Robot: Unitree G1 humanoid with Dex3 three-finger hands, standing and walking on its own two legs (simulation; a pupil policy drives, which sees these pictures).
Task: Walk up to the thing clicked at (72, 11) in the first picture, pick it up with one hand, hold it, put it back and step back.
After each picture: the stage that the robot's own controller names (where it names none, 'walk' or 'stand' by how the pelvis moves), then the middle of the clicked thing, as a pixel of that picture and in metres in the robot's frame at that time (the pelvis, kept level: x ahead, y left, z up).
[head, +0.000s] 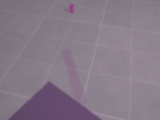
stand; (71, 8) +2.10 +0.17 -0.72
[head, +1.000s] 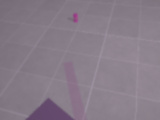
walk; (75, 17) +1.94 +0.28 -0.72
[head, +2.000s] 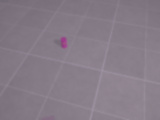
walk; (63, 42) +1.26 +0.31 -0.71
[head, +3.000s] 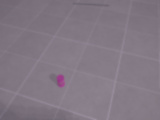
walk; (60, 81) +0.80 +0.24 -0.70
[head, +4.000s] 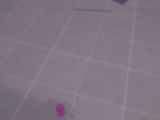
walk; (60, 110) +0.50 +0.18 -0.69
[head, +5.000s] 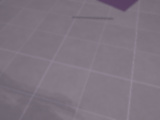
stand; out of the picture +0.40 +0.18 -0.70
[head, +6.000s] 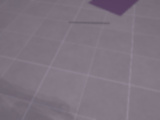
stand; out of the picture +0.37 +0.18 -0.72
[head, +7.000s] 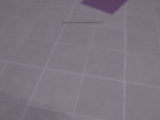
stand; out of the picture +0.37 +0.19 -0.72
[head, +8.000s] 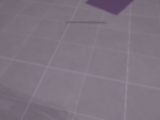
stand; out of the picture +0.39 +0.19 -0.73
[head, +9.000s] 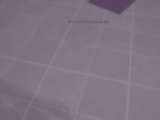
stand; out of the picture +0.37 +0.19 -0.73
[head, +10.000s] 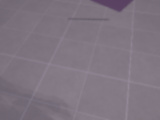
go down; out of the picture +0.37 +0.18 -0.72
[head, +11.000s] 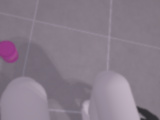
go down; (8, 52) +0.45 +0.24 -0.30
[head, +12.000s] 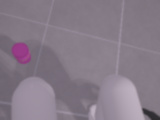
approach; (22, 54) +0.45 +0.23 -0.30
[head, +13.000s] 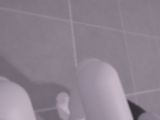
close in; out of the picture +0.43 +0.28 -0.22
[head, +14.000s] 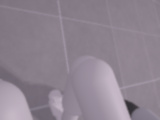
close; out of the picture +0.43 +0.28 -0.22
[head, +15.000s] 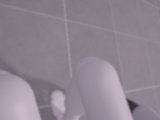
lift; out of the picture +0.39 +0.25 -0.23
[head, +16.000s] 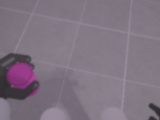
lift; (25, 81) +0.33 +0.19 +0.00
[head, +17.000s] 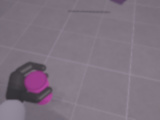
hold; (39, 88) +0.32 +0.16 +0.02
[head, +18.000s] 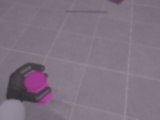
hold; (39, 88) +0.32 +0.16 +0.01
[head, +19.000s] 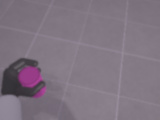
crouch; (33, 83) +0.35 +0.17 -0.05
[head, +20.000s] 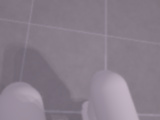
lower; out of the picture +0.48 +0.26 -0.09
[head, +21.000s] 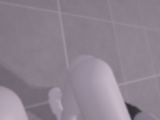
lower; out of the picture +0.43 +0.30 -0.22
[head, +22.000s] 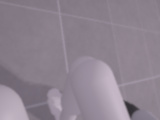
lower; out of the picture +0.43 +0.30 -0.23
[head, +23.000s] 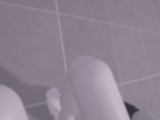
lower; out of the picture +0.44 +0.30 -0.23
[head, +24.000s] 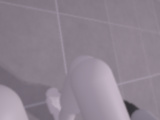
lower; out of the picture +0.44 +0.30 -0.23
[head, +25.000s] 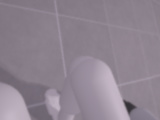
open; out of the picture +0.44 +0.28 -0.23
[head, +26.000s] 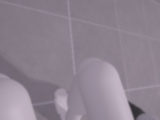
stand; out of the picture +0.43 +0.26 -0.24
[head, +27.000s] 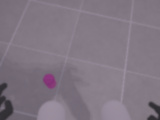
walk; (50, 81) +0.44 +0.18 -0.49
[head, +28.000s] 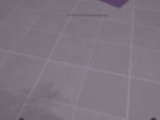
stand; out of the picture +0.39 +0.16 -0.66
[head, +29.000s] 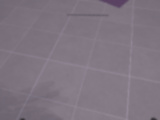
stand; out of the picture +0.39 +0.17 -0.67
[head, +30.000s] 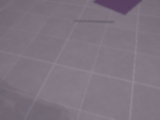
stand; out of the picture +0.40 +0.16 -0.72
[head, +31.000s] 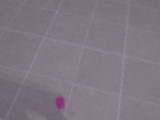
walk; (60, 103) +0.46 +0.12 -0.71
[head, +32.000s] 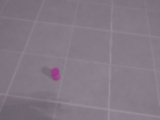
walk; (55, 74) +0.67 +0.21 -0.70
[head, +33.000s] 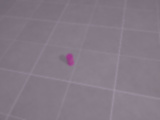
stand; (70, 59) +0.99 +0.22 -0.70
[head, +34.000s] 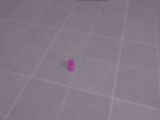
stand; (71, 65) +1.02 +0.15 -0.72
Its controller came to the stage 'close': yes
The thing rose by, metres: 0.71
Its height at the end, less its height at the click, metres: +0.00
